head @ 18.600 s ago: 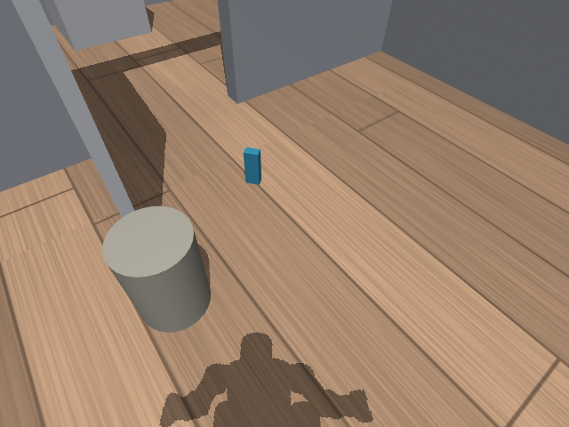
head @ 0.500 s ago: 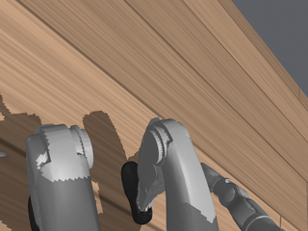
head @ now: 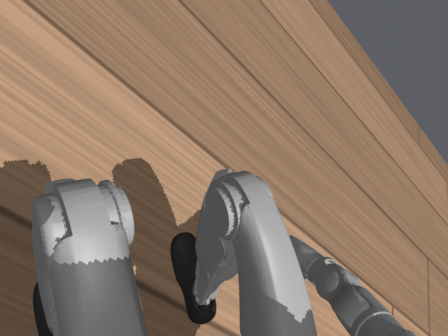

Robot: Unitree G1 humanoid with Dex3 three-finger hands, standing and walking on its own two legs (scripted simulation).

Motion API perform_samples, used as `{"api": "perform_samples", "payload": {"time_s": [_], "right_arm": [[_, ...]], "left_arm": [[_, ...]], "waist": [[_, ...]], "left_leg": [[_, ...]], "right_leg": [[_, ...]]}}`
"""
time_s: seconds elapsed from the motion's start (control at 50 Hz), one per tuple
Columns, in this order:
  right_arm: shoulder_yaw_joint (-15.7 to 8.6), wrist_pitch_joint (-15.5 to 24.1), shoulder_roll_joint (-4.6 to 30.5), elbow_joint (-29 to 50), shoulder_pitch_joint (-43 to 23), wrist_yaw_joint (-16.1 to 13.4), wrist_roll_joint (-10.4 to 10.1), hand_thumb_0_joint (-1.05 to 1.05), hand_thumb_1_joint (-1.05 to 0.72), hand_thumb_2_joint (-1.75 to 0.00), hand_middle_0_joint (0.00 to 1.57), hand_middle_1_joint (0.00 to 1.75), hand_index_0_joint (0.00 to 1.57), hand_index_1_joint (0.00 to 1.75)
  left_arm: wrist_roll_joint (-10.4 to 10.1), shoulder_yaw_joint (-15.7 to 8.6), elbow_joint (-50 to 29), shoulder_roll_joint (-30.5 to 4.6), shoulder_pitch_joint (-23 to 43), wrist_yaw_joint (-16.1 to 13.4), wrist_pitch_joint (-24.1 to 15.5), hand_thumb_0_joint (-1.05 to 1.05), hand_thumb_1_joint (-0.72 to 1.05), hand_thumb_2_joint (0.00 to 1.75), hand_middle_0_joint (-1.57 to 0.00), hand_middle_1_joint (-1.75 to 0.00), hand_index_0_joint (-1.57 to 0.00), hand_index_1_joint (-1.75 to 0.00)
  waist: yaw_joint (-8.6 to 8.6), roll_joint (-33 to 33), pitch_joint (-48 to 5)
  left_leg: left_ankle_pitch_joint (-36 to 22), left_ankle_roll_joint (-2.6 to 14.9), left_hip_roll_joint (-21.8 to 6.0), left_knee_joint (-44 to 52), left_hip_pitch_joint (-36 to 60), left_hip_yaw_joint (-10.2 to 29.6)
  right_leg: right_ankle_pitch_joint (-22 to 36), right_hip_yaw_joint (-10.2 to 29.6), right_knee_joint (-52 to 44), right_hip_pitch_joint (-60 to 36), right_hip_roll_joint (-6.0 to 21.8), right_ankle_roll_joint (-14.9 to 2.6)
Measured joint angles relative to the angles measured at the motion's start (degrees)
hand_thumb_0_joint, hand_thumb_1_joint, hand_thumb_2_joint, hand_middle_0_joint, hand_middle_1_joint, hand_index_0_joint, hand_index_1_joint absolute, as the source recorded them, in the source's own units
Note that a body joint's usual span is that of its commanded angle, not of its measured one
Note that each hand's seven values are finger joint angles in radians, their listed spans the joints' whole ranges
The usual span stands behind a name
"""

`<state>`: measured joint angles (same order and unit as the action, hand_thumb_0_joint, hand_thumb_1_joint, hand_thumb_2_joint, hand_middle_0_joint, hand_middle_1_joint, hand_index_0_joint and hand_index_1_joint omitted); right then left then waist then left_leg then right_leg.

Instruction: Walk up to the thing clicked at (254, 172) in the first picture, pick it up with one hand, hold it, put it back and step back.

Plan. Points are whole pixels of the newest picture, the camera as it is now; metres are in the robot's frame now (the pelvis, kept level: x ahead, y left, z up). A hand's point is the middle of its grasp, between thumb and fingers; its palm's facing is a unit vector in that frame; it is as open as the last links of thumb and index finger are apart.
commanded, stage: close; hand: left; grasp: from the side
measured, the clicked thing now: out of the picture +0.37 +0.32 -0.18
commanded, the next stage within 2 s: settle in 0.56 s
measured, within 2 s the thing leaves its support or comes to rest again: leaves its support in 0.94 s
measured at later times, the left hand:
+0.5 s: hand out of the picture +0.35 +0.32 -0.17, palm faces +0.50 -0.87 +0.02, open 9.8 cm
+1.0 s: hand out of the picture +0.34 +0.33 -0.15, palm faces +0.50 -0.86 +0.01, open 9.2 cm
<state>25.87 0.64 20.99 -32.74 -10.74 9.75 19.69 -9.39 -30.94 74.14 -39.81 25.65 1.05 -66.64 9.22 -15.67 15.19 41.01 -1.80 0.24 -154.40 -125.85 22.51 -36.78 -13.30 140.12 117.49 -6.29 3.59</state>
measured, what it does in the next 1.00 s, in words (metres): stands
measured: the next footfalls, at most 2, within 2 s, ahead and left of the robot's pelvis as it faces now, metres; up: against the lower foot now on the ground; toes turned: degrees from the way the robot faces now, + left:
none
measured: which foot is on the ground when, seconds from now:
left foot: down 0.00-1.00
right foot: down 0.00-1.00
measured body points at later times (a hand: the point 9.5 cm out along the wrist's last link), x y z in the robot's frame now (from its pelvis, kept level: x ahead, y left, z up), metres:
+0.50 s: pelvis +0.00 +0.00 +0.00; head +0.19 +0.21 +0.35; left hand +0.32 +0.36 -0.17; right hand +0.20 -0.23 -0.03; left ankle +0.08 +0.12 -0.24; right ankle +0.14 -0.13 -0.24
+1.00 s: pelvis +0.00 +0.00 +0.01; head +0.19 +0.21 +0.36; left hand +0.30 +0.37 -0.15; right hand +0.21 -0.22 -0.03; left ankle +0.08 +0.12 -0.24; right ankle +0.14 -0.13 -0.24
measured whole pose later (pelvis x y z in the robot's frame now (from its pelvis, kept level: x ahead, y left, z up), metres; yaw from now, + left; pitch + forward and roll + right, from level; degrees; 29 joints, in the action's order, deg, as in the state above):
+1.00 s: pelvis +0.00 +0.00 +0.01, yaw +0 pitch +13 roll -17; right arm 22.5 -0.4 19.4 -34.5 -8.6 9.8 18.4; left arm -8.6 -30.3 60.5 -36.5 20.6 -0.4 -60.2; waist 7.3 -14.7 13.6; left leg 41.4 -1.9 0.0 -152.4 -125.9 21.6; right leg -37.4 -13.0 138.8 117.4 -5.4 3.3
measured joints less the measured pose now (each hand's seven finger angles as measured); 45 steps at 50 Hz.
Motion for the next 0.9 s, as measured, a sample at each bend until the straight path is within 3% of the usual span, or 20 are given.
{"api": "perform_samples", "payload": {"time_s": [0.16, 0.6, 0.78, 0.9], "right_arm": [[0.32, -0.44, -0.24, -0.1, -0.34, -0.01, 0.32, 0.0, -0.89, -0.9, 0.21, 0.3, 0.2, 0.3], [-0.24, -0.44, -0.62, -0.95, 0.64, 0.32, -0.13, 0.0, -0.9, -0.9, 0.21, 0.3, 0.2, 0.3], [-0.7, -0.56, -0.96, -0.74, 0.27, 0.2, -0.23, 0.0, -0.91, -0.9, 0.21, 0.3, 0.2, 0.3], [-1.87, -0.83, -1.23, -0.82, 0.81, 0.09, -0.49, 0.0, -0.92, -0.9, 0.21, 0.3, 0.2, 0.3]], "left_arm": [[1.1, -0.23, 0.03, -0.28, 0.41, -0.95, -0.03, -0.02, -0.04, 0.48, -0.6, -0.59, -0.63, -0.59], [0.19, 1.06, -2.99, 0.19, -1.85, -1.75, 0.98, -0.03, -0.35, 0.65, -0.87, -1.06, -0.91, -1.06], [0.79, 0.58, -3.76, 0.47, -1.58, -2.09, 1.48, -0.03, -0.45, 0.76, -0.95, -1.19, -0.99, -1.16], [1.49, 0.58, -7.86, 1.13, -3.44, -1.17, 3.89, -0.03, -0.46, 0.81, -0.94, -1.22, -0.97, -1.19]], "waist": [[-0.14, -0.24, 0.38], [-0.56, 0.09, 0.08], [-0.58, 0.0, -0.03], [-1.03, 0.24, -0.25]], "left_leg": [[-0.42, 0.12, -0.06, 0.23, 0.0, 0.0], [-0.09, 0.19, -0.28, 0.48, 0.03, 0.16], [-0.02, 0.23, -0.34, 0.71, 0.08, -0.01], [0.14, 0.06, -0.33, 1.1, 0.05, -0.23]], "right_leg": [[0.4, -0.05, -0.29, -0.06, -0.02, 0.08], [0.31, -0.24, -0.75, -0.16, 0.03, 0.15], [0.19, -0.17, -0.9, -0.24, 0.15, 0.01], [-0.05, -0.07, -1.04, -0.15, 0.39, -0.16]]}}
